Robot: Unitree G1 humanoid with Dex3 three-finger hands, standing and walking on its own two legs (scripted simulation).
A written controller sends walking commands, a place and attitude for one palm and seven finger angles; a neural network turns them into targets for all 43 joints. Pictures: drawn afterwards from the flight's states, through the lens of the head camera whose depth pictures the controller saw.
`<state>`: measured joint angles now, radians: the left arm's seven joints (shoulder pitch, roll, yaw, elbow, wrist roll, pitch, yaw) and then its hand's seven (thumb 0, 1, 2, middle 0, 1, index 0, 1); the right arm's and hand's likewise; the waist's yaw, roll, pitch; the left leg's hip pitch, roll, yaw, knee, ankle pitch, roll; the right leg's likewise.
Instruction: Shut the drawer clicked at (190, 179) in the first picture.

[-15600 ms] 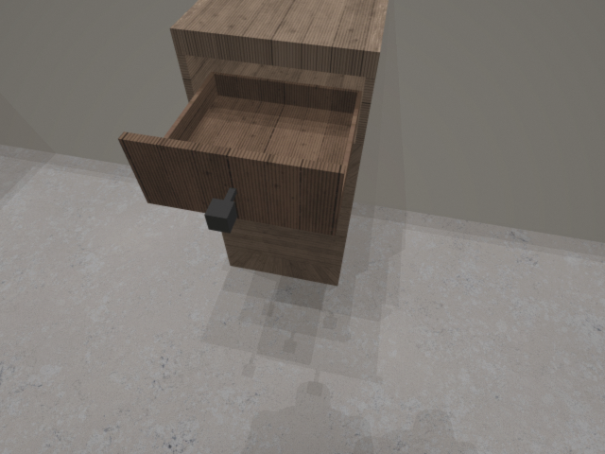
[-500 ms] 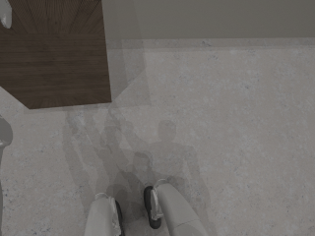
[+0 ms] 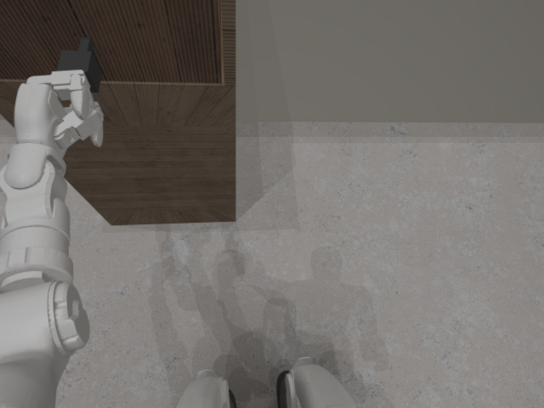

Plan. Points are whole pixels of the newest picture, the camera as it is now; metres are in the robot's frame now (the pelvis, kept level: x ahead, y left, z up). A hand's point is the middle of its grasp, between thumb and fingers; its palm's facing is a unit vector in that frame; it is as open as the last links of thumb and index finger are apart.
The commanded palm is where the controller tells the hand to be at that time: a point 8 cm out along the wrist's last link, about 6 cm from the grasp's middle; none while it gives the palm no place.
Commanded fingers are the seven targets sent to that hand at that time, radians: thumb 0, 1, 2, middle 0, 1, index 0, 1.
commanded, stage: draw the hand back to the body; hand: left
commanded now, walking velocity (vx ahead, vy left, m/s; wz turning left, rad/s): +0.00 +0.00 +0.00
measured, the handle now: (83, 61) +0.61 +0.23 +0.06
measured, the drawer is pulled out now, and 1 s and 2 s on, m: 0.00 0.00 0.00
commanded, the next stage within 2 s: step back with the hand held close in 1.28 s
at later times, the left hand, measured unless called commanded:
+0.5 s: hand (15, 200) +0.35 +0.22 +0.14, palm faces +0.12 -0.98 -0.19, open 3.3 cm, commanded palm +0.30 +0.27 +0.15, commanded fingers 0.00 0.90 0.90 -1.40 -1.60 -1.40 -1.60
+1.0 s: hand out of the picture +0.19 +0.22 +0.21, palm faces +0.38 -0.85 -0.37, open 3.2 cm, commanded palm +0.13 +0.26 +0.22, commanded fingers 0.00 0.90 0.90 -1.40 -1.60 -1.40 -1.60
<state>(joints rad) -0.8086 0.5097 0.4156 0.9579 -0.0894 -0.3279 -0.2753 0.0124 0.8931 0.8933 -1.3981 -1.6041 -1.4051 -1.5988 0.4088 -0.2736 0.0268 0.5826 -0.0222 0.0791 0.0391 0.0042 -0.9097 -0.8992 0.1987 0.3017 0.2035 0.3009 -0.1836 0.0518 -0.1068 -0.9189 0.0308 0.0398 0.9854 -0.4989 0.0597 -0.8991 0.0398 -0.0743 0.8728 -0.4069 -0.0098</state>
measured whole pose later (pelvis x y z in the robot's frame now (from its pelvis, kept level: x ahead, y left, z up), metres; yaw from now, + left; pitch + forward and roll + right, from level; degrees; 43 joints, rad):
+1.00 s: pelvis -0.01 -0.02 +0.06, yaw +2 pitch -4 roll -1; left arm 0.41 0.32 0.24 -0.32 -0.07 -0.06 0.08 0.01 0.89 0.90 -1.40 -1.60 -1.41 -1.60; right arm 0.18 -0.23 0.04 0.61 0.02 -0.03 -0.05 0.01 -0.91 -0.90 0.20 0.30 0.20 0.30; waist 0.04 0.09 0.00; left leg -0.08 -0.02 0.02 0.41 -0.27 0.04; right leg -0.10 0.02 -0.04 0.39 -0.23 -0.02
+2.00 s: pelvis -0.07 -0.01 +0.05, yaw +2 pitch +0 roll +0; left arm 0.61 0.39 0.37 -0.55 -0.02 -0.21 0.11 0.01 0.89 0.90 -1.40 -1.60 -1.41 -1.60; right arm 0.16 -0.22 -0.01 0.53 0.01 -0.02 -0.08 0.01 -0.91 -0.90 0.20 0.30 0.20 0.30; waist 0.01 0.02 0.03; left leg -0.31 -0.06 0.04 0.52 -0.22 0.07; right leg -0.34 -0.02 -0.03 0.52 -0.19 0.00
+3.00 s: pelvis -0.25 -0.03 +0.05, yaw +3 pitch +2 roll +1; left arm 0.63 0.44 0.39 -0.64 -0.03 -0.22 0.12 0.01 0.89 0.90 -1.41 -1.60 -1.41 -1.60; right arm 0.15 -0.16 -0.01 0.58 -0.01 -0.11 -0.05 0.01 -0.91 -0.90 0.20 0.30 0.20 0.30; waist 0.01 -0.06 0.04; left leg -0.38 0.02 0.02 0.52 -0.17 -0.01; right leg -0.44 0.04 0.01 0.76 -0.40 0.02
